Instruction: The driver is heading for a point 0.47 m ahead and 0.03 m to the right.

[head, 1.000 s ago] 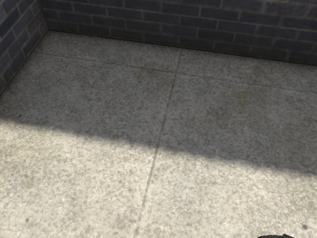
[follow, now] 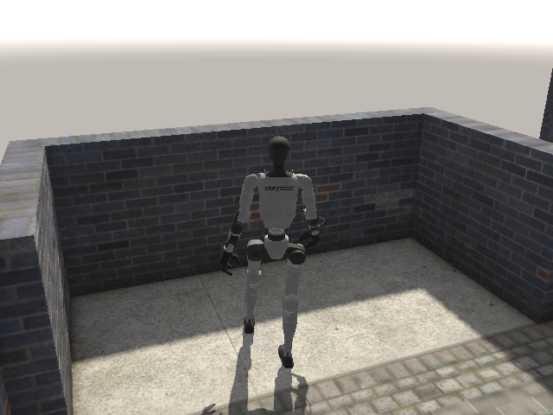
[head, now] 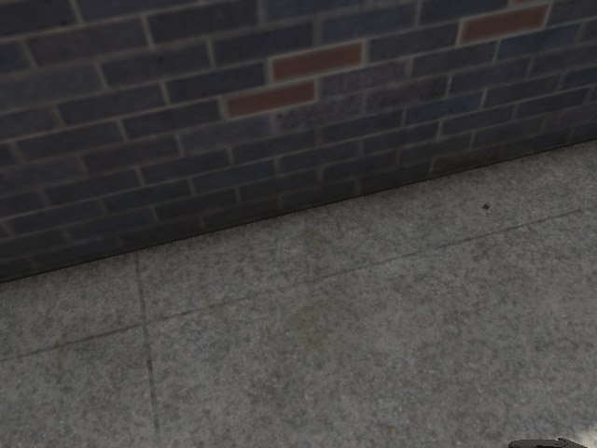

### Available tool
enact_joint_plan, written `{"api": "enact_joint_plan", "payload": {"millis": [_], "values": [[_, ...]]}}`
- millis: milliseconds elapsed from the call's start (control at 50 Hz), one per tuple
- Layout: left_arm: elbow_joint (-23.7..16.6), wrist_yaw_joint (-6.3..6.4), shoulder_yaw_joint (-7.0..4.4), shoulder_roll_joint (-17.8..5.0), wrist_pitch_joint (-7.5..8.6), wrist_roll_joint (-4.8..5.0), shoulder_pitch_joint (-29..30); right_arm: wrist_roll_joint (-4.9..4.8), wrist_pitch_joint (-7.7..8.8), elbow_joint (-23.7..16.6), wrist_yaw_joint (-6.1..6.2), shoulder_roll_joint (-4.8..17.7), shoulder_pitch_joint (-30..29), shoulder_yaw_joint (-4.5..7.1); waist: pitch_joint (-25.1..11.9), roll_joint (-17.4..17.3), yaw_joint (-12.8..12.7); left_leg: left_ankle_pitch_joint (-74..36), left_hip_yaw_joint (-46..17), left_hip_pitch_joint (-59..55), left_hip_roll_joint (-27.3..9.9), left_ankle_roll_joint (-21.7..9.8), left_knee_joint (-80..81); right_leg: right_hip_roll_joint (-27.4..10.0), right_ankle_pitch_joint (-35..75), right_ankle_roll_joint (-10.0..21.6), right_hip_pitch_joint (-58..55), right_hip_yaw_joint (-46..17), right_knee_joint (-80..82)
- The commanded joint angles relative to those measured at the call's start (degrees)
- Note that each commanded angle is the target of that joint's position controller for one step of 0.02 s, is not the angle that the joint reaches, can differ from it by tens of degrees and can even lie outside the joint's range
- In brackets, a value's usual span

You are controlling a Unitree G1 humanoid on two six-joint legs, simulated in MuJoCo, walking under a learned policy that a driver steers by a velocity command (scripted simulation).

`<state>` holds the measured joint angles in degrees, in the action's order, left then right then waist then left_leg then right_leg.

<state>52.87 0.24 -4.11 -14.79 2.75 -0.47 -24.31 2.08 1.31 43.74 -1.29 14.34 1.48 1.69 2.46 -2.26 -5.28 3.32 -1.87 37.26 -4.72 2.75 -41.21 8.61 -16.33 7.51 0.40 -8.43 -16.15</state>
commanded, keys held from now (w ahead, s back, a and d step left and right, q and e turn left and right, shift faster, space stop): w+e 0.44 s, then no key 0.56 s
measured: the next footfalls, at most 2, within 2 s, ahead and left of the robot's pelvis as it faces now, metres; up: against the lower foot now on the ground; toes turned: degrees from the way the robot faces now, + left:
left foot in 0.12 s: +0.25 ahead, +0.13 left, +0.00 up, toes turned -6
right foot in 0.62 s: +0.44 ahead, -0.16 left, +0.00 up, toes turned -22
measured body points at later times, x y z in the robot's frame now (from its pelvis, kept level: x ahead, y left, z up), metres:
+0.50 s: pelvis +0.26 +0.01 +0.00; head +0.29 +0.01 +0.45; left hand +0.52 +0.19 -0.10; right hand +0.17 -0.25 -0.12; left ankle +0.21 +0.13 -0.74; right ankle +0.36 -0.16 -0.69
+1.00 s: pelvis +0.38 -0.07 +0.00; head +0.38 -0.08 +0.45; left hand +0.54 +0.13 -0.13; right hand +0.36 -0.33 -0.15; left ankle +0.43 +0.05 -0.73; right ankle +0.40 -0.15 -0.74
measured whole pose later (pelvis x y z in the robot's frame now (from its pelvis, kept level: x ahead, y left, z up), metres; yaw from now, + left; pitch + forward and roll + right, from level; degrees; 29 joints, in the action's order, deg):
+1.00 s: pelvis +0.38 -0.07 +0.00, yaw -22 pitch +0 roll +0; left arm 51.5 0.0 -0.3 -11.5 1.7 -1.3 -13.3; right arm 1.2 -2.9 52.4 1.4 12.4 12.0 1.5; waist 1.4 -1.5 -0.4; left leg 18.2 0.3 16.6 -1.9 -0.1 -34.7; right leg 4.3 -7.4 5.1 15.5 2.1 -23.2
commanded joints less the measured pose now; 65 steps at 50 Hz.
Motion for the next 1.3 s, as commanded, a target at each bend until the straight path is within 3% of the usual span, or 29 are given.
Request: {"api": "enact_joint_plan", "payload": {"millis": [20,60,100,120,140,160,180,200,260,400,500,560,600,620,640,660,680,700,720,740,800,860,940,1000,1040,1060,1100,1140,1300], "values": [[-2.18,0.73,-1.94,-9.35,0.31,-0.51,-3.83,-0.46,1.63,-7.01,-0.08,4.75,-8.59,0.49,0.33,6.48,-0.53,0.04,1.41,1.10,3.14,-1.20,5.26,-15.64,33.38,5.34,-3.58,-12.03,-1.71],[-3.25,1.08,-2.20,-10.50,0.42,-0.63,-0.74,-0.69,2.20,-6.36,0.19,6.17,-3.86,0.81,-0.40,7.28,2.66,2.83,0.97,-8.42,4.59,-2.78,10.13,-15.62,37.24,3.19,-0.98,-12.59,-4.74],[-4.22,0.31,-2.39,-11.59,1.05,-0.25,2.61,-0.70,3.18,-2.50,1.34,9.11,9.83,2.10,-6.88,4.89,9.24,3.41,1.76,-28.28,6.31,-5.18,14.98,-11.68,44.52,0.47,4.13,-10.25,-18.72],[-5.51,-0.36,-1.61,-8.79,1.65,0.45,2.55,0.40,3.79,-1.73,2.34,12.51,18.51,3.02,-14.16,0.66,12.60,11.35,-7.43,-42.13,-3.20,-7.64,16.63,-8.15,32.39,-0.78,11.40,-7.59,-32.81],[-7.26,-0.25,-0.28,-2.04,1.57,2.25,-3.66,1.82,3.32,-2.31,2.76,17.71,20.85,4.12,-21.67,-12.25,9.44,14.45,-32.24,-57.10,-20.62,-13.60,20.02,0.70,-10.97,-2.88,28.57,-0.39,-50.09],[-6.68,0.21,-0.69,-7.16,0.91,0.28,-4.41,0.66,2.33,-2.41,2.46,15.18,17.84,4.14,-20.32,-10.30,7.55,22.08,-43.52,-52.32,-21.56,-16.17,24.34,-2.60,-14.14,-2.32,34.92,0.82,-57.04],[-6.09,0.06,-1.05,-8.32,0.26,-0.62,-0.83,0.16,2.12,-3.37,2.31,9.58,13.32,2.90,-10.50,-2.64,6.58,24.89,-34.21,-43.21,-18.89,-14.98,25.77,-6.07,-8.40,-2.49,35.97,1.28,-57.87],[-6.44,-0.54,-0.91,-7.63,0.03,-0.84,2.42,-0.04,2.21,-3.25,2.04,6.24,10.72,2.03,-5.23,0.91,6.28,19.79,-24.94,-36.48,-15.38,-13.55,26.98,-8.06,-4.45,-2.88,34.98,2.22,-55.20],[-7.20,-2.15,-0.64,-5.50,-1.78,-2.08,3.61,-0.73,3.34,-0.73,2.22,5.80,12.43,1.72,-1.27,-4.27,4.57,6.25,-10.43,-28.85,-10.50,-10.87,30.09,-10.98,-2.19,-4.20,32.10,3.64,-50.80],[-13.52,-3.93,0.67,-3.28,-2.68,-2.19,16.97,-1.01,5.21,2.14,1.49,7.13,16.57,2.55,0.14,-2.41,6.03,-4.22,2.46,-31.63,-10.69,-12.07,34.11,-12.94,9.22,-5.90,40.49,6.16,-40.65],[-15.94,-4.80,1.82,-1.55,-1.72,-2.31,24.22,-1.07,5.06,3.93,1.25,7.89,18.21,2.74,1.61,-3.12,7.19,-20.34,11.41,-31.16,-8.43,-9.25,30.29,-10.91,14.77,-4.79,30.94,11.89,-22.37],[-15.38,-4.20,1.66,-2.54,-1.19,-3.12,22.85,-1.41,3.79,5.39,1.73,9.71,20.19,2.97,-0.77,-5.07,6.54,-35.76,11.81,-36.21,-9.31,-7.99,22.62,-7.53,10.27,-3.04,25.25,13.11,-17.14],[-11.57,-3.47,0.81,-4.59,0.17,-3.99,12.52,-1.82,2.62,5.62,2.21,10.61,19.95,3.02,-6.49,-3.42,1.91,-36.20,13.14,-36.02,-7.69,-6.58,7.68,-4.77,13.34,-1.01,12.91,12.25,-9.51],[-9.62,-2.70,0.12,-7.43,0.99,-4.87,6.79,-2.00,2.49,4.92,2.16,9.52,21.09,2.63,-11.16,0.63,-0.39,-22.33,13.93,-28.59,-5.36,-5.19,-3.80,-9.46,25.40,-0.01,1.25,8.21,-8.07],[-9.69,-1.59,-0.73,-12.68,1.37,-5.01,3.94,-1.78,2.57,2.56,1.94,2.67,25.93,1.10,-20.10,13.19,2.41,27.82,14.51,-13.29,-0.33,-3.87,-21.69,-28.86,63.81,4.66,-16.78,-9.45,-18.59],[-10.29,-0.55,-1.57,-14.13,0.99,-1.25,0.81,-3.76,1.33,3.16,2.36,4.56,28.23,1.11,-31.73,14.58,0.08,37.64,5.25,-7.51,5.53,-3.23,-35.18,-36.23,75.48,14.50,-23.32,-21.30,-16.19],[-10.18,0.28,-1.05,-11.08,0.31,0.01,2.52,-3.20,0.75,3.85,2.29,6.44,23.69,1.59,-27.15,7.56,0.12,30.58,0.09,-7.07,2.85,-3.50,-34.43,-31.41,71.06,12.35,-16.83,-13.03,-13.02],[-10.22,0.53,0.07,-7.78,0.32,0.29,8.18,-3.20,0.88,3.12,1.95,5.00,19.50,1.01,-17.71,8.55,1.89,26.88,0.26,-5.81,1.32,-3.41,-30.69,-28.33,64.44,10.53,-8.48,-8.27,-9.77],[-9.97,0.56,1.10,-4.68,0.27,0.06,11.21,-2.25,0.67,3.51,1.91,4.81,17.74,0.87,-11.71,5.66,3.92,24.39,0.30,-7.08,-0.08,-3.12,-26.05,-25.34,58.24,7.89,-1.47,-5.70,-7.03],[-9.90,0.70,1.64,-3.45,0.28,0.28,12.99,-1.42,-0.54,4.44,1.91,4.24,18.64,0.78,-9.22,5.70,5.99,22.55,0.41,-11.43,-0.48,-2.87,-22.24,-23.37,54.51,6.44,4.41,-3.19,-4.52],[-8.76,-0.07,2.09,-3.78,1.30,-0.84,14.43,-0.93,-3.28,6.54,1.89,2.23,22.22,0.76,-9.82,6.13,8.79,19.32,1.94,-21.08,1.88,-2.36,-16.43,-21.00,51.55,5.24,12.12,1.12,-2.07],[-7.29,-0.43,2.32,-3.80,1.41,-1.03,14.79,-0.85,-4.43,6.76,2.31,1.87,19.14,0.82,-8.01,8.11,8.59,17.24,1.97,-22.69,2.22,-2.46,-7.37,-19.63,33.29,4.09,15.59,1.40,0.76],[-5.06,-0.18,2.14,-4.43,-0.16,-1.13,13.17,-0.89,-4.58,6.85,2.79,2.09,14.18,0.81,-4.12,9.51,6.11,16.32,2.60,-24.09,3.09,-2.45,2.06,-19.18,0.54,3.48,18.79,-2.90,5.10],[-3.79,0.10,2.28,-3.91,-0.90,-0.42,13.98,-0.81,-3.28,8.48,3.04,0.85,15.45,0.34,-2.05,6.81,7.35,11.36,3.29,-30.13,3.72,-3.52,13.84,-18.37,-9.25,1.61,21.58,-4.57,4.04],[-2.60,0.22,2.79,-2.02,-0.74,-0.32,12.27,-0.12,-1.71,9.15,3.37,2.44,16.83,0.19,-1.69,3.31,7.03,8.46,-3.57,-34.15,-2.35,-4.68,21.64,-15.95,-7.50,-2.05,22.82,-4.03,1.51],[-1.84,0.16,2.83,-0.84,-0.88,0.27,9.30,-0.89,-1.04,8.95,3.31,5.13,13.82,0.58,0.43,-1.15,3.36,9.63,-7.84,-28.17,-5.04,-6.23,22.87,-11.19,-1.43,-3.51,20.18,0.43,0.42],[0.54,0.42,2.59,-1.82,-1.38,-0.72,9.68,-1.85,0.26,9.89,2.66,1.62,12.20,-0.39,-0.35,-2.30,3.46,12.02,-6.57,-18.84,-4.15,-5.26,25.58,-11.14,8.28,-3.94,6.54,1.69,-1.84],[2.01,0.56,2.24,-3.05,-1.40,-0.75,9.64,-1.99,0.76,11.03,2.81,1.59,12.68,-0.42,-1.32,-3.04,3.64,9.72,-4.16,-20.92,-2.06,-3.94,25.18,-12.32,10.38,-3.19,4.91,0.93,-2.04],[7.38,1.02,2.96,-1.12,-1.32,-0.42,10.19,-1.85,0.37,14.46,3.35,0.17,15.43,-0.89,-0.31,0.81,4.79,6.67,-3.51,-24.91,-2.06,-4.64,24.18,-12.46,11.59,-3.78,6.97,1.09,-0.60]]}}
